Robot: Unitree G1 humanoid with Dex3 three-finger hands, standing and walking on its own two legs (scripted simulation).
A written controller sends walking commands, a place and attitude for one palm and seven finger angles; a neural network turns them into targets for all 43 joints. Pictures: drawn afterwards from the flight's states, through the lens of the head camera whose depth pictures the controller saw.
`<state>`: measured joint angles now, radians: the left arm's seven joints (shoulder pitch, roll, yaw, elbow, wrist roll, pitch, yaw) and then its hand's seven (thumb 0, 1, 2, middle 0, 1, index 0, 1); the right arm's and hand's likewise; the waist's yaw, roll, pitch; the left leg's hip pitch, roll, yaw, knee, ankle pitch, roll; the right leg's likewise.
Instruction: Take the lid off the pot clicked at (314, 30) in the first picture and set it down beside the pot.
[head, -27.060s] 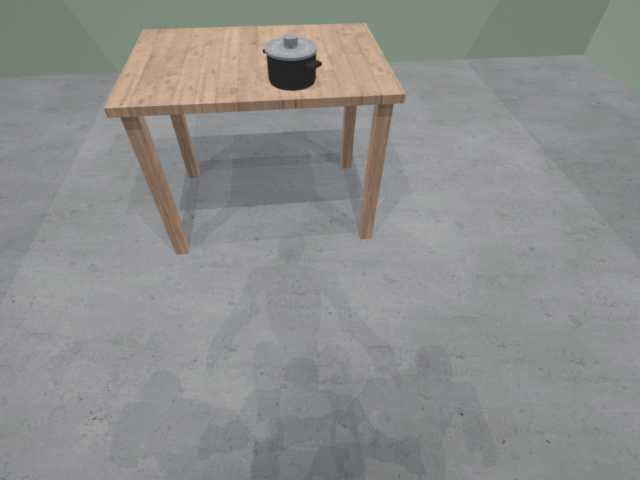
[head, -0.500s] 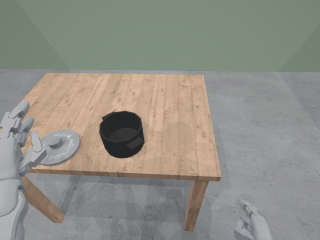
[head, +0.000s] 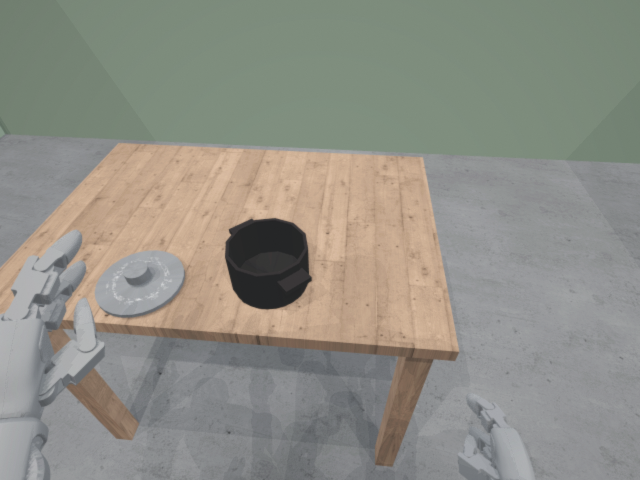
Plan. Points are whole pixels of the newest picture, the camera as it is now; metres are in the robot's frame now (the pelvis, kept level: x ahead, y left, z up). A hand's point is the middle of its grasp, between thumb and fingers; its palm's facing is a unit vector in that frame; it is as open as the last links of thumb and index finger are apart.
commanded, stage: draw the hand back to the body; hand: left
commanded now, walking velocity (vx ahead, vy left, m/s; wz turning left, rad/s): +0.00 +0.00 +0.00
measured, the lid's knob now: (137, 273) +0.45 +0.41 -0.06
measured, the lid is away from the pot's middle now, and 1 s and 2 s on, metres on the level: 0.25 0.25 0.25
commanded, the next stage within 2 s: step back with the hand held close in 0.02 s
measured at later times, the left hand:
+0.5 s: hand (87, 371) +0.17 +0.25 +0.13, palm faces +0.24 -0.86 -0.45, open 7.4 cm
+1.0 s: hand (24, 412) +0.12 +0.28 +0.14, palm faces +0.35 -0.85 -0.40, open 7.4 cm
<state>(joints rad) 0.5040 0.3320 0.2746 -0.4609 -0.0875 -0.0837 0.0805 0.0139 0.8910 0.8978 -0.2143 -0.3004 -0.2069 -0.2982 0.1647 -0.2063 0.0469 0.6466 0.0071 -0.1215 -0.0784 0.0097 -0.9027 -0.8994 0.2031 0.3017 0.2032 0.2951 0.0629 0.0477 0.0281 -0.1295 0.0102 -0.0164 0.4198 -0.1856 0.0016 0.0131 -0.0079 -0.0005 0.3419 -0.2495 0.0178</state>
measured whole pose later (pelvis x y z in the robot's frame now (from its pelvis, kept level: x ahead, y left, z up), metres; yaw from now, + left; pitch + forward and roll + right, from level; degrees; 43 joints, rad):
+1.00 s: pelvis -0.08 +0.03 -0.02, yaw +0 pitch +0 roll -3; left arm 0.59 0.39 0.39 -0.61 -0.07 -0.19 0.11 0.01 0.89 0.90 -0.22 -0.30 -0.21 -0.30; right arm 0.20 -0.18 0.01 0.55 0.01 -0.12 -0.06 0.01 -0.90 -0.90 0.20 0.30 0.20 0.29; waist -0.01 -0.02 0.04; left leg -0.44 0.01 0.00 0.61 -0.18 0.05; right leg -0.38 0.00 -0.01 0.79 -0.46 0.03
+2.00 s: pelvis -0.29 +0.02 -0.02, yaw +0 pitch -2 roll +0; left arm 0.58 0.40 0.35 -0.55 -0.04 -0.17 0.13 0.01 0.89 0.90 -0.22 -0.30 -0.21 -0.30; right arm 0.29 -0.21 -0.02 0.59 0.03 -0.15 -0.06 0.01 -0.90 -0.90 0.20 0.30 0.20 0.29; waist -0.04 -0.05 -0.04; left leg -0.29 0.02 -0.01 0.61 -0.31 0.01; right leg -0.47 0.01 -0.03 0.97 -0.44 0.03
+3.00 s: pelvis -0.27 +0.04 -0.01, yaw +6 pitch +1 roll +0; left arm 0.29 0.24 0.03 1.03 0.00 0.02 0.02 0.00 0.92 0.90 -0.20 -0.30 -0.20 -0.30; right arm 0.33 -0.13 -0.01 1.02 0.00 0.01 -0.03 0.00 -0.90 -0.90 0.20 0.30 0.20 0.29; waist -0.01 -0.02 0.07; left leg -0.26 -0.01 0.05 0.52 -0.27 0.02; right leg -0.21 -0.02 0.03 0.48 -0.28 0.02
